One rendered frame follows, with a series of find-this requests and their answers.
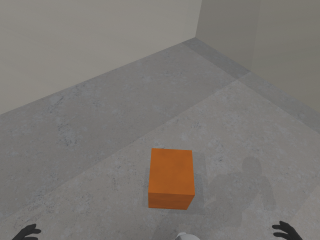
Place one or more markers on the left robot hand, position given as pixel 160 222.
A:
pixel 29 229

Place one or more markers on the carton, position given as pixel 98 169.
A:
pixel 171 179

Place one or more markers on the right robot hand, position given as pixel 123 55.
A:
pixel 292 234

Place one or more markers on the right robot shin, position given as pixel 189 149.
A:
pixel 182 233

